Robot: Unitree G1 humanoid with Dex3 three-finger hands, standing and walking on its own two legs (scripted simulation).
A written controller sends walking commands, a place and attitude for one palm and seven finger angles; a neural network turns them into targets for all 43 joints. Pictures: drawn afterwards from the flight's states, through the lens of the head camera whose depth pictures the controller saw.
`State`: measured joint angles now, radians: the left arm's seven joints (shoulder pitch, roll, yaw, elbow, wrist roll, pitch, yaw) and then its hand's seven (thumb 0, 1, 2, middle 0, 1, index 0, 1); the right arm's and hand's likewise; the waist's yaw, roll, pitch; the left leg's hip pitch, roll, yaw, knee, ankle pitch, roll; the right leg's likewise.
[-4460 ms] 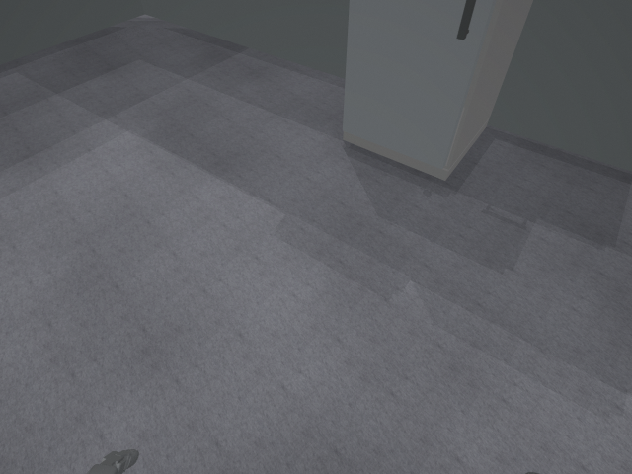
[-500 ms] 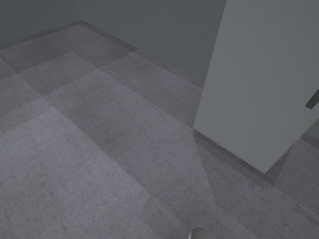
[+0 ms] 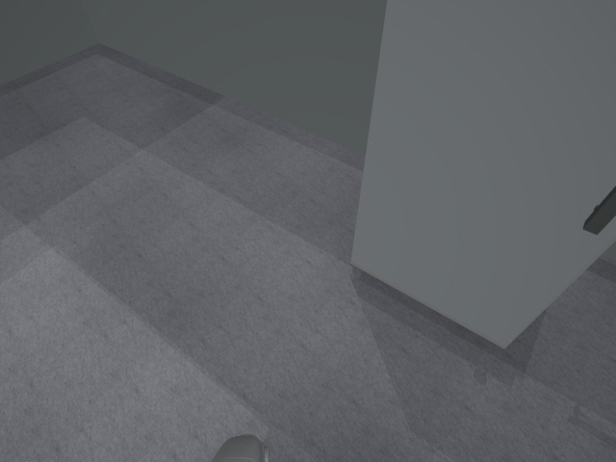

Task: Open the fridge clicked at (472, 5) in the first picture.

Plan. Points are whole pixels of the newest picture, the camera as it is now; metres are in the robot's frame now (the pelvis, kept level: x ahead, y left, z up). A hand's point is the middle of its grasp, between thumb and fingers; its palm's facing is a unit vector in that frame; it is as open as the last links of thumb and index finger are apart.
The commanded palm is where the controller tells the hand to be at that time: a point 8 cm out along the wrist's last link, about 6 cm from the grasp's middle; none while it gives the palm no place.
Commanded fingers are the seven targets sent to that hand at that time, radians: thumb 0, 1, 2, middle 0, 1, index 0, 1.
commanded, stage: turn to face it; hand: right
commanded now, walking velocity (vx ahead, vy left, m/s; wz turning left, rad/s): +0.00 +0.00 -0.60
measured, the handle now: out of the picture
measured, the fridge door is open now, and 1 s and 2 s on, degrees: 0 0 0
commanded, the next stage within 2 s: take the last steps up to it in 0.92 s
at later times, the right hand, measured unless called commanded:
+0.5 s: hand out of the picture +0.05 -0.17 -0.16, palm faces +0.32 +0.91 -0.27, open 7.3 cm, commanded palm none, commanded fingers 0.00 -0.90 -0.90 0.20 0.30 0.20 0.30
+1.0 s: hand out of the picture +0.00 -0.22 -0.17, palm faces +0.50 +0.84 -0.23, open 7.4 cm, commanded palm none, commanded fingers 0.00 -0.90 -0.90 0.20 0.30 0.20 0.30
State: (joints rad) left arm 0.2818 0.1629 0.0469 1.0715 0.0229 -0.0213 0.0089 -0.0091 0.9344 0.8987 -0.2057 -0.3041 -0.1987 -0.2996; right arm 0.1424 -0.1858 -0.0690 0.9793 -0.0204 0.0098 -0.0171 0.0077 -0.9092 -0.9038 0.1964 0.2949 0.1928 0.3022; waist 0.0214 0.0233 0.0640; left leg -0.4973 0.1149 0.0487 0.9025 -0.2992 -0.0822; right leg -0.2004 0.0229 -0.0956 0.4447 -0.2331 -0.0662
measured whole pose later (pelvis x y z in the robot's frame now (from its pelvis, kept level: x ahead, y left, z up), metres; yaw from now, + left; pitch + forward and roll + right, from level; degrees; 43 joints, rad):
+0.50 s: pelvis +0.05 +0.04 +0.00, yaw -18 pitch -1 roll -1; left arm 0.14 0.27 0.09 0.96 0.02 0.08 -0.02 0.00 0.91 0.90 -0.20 -0.30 -0.19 -0.30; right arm 0.21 -0.19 -0.05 0.92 -0.03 0.01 -0.02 0.00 -0.91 -0.90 0.20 0.30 0.20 0.30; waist 0.00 -0.01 0.11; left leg -0.19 0.16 0.30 0.53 -0.30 0.00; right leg -0.45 -0.07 -0.06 0.95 -0.40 0.08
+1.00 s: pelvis +0.03 +0.00 +0.00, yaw -28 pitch -2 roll +1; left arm 0.19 0.17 0.03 0.96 0.02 0.02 0.00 0.00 0.91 0.90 -0.21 -0.30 -0.20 -0.30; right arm 0.18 -0.24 -0.06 0.96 -0.02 0.07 -0.02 0.01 -0.91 -0.90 0.20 0.30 0.19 0.30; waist 0.00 0.03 0.07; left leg -0.40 0.09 0.02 0.98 -0.39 -0.10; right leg -0.21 0.03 -0.03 0.42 -0.18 -0.06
